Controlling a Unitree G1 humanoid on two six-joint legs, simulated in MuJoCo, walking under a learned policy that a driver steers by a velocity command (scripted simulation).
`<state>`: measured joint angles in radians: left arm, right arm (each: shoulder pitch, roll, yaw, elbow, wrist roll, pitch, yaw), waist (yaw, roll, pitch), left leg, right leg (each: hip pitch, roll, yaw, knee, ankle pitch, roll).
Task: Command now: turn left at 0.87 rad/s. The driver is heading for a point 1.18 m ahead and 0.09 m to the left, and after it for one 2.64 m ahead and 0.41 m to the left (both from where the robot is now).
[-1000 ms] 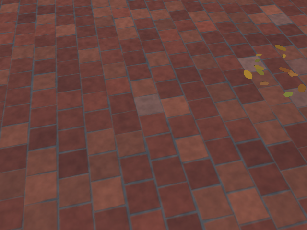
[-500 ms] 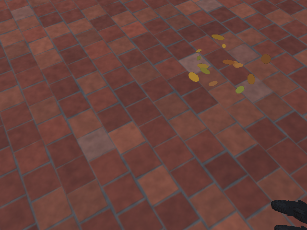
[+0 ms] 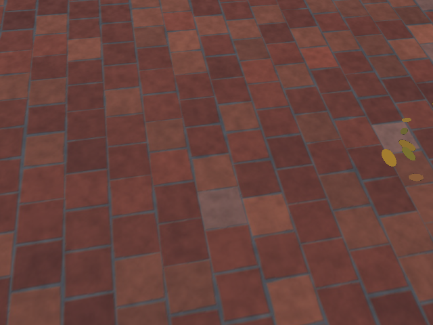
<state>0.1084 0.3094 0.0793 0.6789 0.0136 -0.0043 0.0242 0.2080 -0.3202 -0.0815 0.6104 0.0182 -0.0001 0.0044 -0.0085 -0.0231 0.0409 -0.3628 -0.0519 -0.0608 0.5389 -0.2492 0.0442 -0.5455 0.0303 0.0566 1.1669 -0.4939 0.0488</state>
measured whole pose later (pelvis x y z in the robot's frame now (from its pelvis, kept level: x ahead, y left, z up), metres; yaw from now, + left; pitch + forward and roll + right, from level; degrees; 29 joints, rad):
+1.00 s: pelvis +0.06 +0.00 +0.00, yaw +17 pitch +3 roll +0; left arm 0.22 0.31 0.09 0.67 -0.03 0.07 -0.01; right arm 0.14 -0.26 -0.07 0.62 -0.01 0.01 -0.05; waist 0.01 -0.01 0.05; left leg -0.20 0.07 0.14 0.46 -0.30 -0.02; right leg -0.53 -0.06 -0.04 0.94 -0.37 0.09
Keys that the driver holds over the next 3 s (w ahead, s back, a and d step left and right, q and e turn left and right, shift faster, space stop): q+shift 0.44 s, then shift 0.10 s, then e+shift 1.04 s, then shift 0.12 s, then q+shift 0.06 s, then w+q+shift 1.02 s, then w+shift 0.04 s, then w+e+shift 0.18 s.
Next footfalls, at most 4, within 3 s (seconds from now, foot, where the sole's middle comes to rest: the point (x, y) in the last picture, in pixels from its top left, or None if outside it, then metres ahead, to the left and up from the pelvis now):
0.36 right None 0.18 -0.09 -0.77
0.74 left None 0.02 0.12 -0.77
1.12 right None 0.15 -0.11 -0.77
1.60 left None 0.24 0.08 -0.77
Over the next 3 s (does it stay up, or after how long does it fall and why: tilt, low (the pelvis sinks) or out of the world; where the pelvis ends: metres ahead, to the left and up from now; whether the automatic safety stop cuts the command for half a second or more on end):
stays up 0.94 0.12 0.00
